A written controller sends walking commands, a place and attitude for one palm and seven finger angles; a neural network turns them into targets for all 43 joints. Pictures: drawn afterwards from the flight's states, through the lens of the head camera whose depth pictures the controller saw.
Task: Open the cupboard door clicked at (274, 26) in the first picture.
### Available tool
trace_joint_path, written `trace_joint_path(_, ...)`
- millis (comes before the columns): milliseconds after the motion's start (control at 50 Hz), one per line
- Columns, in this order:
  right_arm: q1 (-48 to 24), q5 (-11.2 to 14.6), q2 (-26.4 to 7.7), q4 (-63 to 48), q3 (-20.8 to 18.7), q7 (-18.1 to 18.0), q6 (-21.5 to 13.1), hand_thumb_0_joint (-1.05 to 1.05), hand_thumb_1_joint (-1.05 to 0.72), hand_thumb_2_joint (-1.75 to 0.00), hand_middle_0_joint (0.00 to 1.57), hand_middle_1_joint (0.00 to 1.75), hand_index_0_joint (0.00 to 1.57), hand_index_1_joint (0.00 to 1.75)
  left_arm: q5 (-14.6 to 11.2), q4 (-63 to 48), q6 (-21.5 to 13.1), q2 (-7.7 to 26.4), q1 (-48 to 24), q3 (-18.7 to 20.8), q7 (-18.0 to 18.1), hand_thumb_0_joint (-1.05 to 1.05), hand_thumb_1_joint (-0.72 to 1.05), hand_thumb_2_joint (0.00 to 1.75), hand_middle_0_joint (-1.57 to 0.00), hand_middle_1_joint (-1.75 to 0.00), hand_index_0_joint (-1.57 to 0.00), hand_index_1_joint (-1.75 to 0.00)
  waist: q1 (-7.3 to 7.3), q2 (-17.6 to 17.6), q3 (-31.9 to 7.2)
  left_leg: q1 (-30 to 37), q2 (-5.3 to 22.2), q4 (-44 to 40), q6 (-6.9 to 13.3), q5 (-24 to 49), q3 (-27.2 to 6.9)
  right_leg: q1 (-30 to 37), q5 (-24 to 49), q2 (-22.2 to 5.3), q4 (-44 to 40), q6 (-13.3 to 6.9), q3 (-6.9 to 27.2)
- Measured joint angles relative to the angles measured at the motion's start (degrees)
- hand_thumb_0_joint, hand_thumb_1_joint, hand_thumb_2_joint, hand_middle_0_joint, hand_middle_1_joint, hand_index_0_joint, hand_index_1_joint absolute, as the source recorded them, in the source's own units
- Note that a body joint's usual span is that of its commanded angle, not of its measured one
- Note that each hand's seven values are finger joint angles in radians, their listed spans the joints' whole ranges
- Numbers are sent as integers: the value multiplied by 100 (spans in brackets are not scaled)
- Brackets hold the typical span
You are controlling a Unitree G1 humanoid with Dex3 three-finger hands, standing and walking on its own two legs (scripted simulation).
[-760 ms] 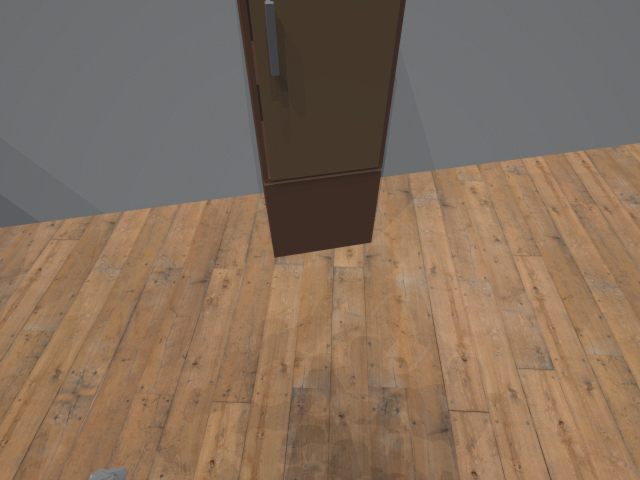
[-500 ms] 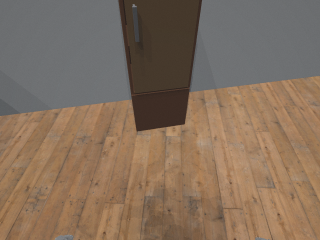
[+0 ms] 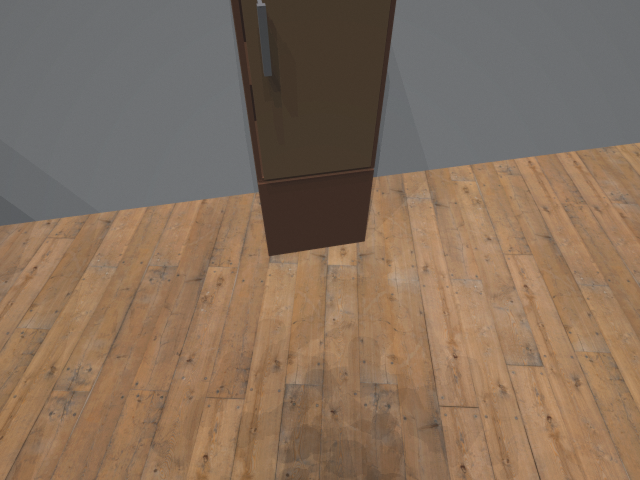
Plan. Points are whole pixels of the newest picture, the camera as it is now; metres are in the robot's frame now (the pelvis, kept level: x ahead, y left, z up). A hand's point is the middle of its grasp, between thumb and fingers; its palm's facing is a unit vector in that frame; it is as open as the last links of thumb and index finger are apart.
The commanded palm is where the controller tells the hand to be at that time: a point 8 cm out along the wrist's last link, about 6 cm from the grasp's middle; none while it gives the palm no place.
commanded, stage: stand and wait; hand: left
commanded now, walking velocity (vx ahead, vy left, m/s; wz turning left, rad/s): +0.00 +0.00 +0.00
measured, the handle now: (263, 38) +1.06 +0.20 +0.11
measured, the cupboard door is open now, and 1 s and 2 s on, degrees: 0 0 0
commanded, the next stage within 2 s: look at it before walking up in 0.06 s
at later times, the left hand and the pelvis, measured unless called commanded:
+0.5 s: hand out of the picture +0.07 +0.25 -0.15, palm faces -0.03 -0.94 -0.33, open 7.4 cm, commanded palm none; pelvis +0.00 +0.01 +0.00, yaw +0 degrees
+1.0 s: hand out of the picture +0.05 +0.24 -0.17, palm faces -0.08 -0.95 -0.31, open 7.4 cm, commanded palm none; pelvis -0.01 +0.01 -0.01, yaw -4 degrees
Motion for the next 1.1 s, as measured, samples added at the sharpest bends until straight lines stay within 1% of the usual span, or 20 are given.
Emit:
trace_joint_path(320, -99, 2, 57, -19, 5, 14, -34, 1, -90, -90, 20, 30, 21, 30, 11, -36, -37, -25, -82, -6, 4, 1, 90, 90, -21, -30, -20, -30, -1, -30, -74, 51, -1, -76, 13, 54, 22, 58, 78, -1, -107, 18, 22)
trace_joint_path(840, -80, 14, 44, 33, 12, 15, -32, 1, -90, -90, 20, 30, 21, 30, 19, 49, -1, 8, 44, -4, -7, 1, 90, 90, -21, -30, -20, -30, 47, -44, 0, 72, -57, -176, 75, 128, 48, 90, 171, -58, -239, 83, 49)
trace_joint_path(940, -117, 5, 156, -179, -58, -66, 32, 1, -90, -90, 20, 30, 21, 30, 26, -123, 147, -74, 169, 71, 43, 1, 90, 90, -21, -30, -20, -30, 112, -43, 23, -113, 21, 148, 61, -50, 266, -198, 80, 25, 104, 86, 265)
trace_joint_path(1040, -9, -10, 419, -514, -123, -74, 115, 1, -90, -90, 20, 30, 21, 30, 59, -393, 302, -270, 373, 131, -15, 1, 90, 90, -21, -30, -20, -30, 101, -100, 70, -400, 113, 654, 57, -333, 540, -651, -142, 137, 722, 75, 535)
trace_joint_path(1080, 100, -20, 502, -584, -139, -40, 133, 1, -90, -90, 20, 30, 21, 30, 74, -489, 323, -365, 486, 158, -73, 1, 90, 90, -20, -30, -20, -30, 116, -108, 59, -460, 165, 859, 52, -476, 651, -825, -475, 150, 1081, 40, 548)
trace_joint_path(1100, 158, -24, 529, -600, -153, -20, 140, 1, -90, -90, 20, 30, 21, 30, 81, -528, 328, -423, 551, 180, -104, 1, 90, 90, -20, -30, -20, -30, 136, -88, 55, -466, 210, 967, 45, -563, 711, -904, -705, 130, 1313, 37, 462)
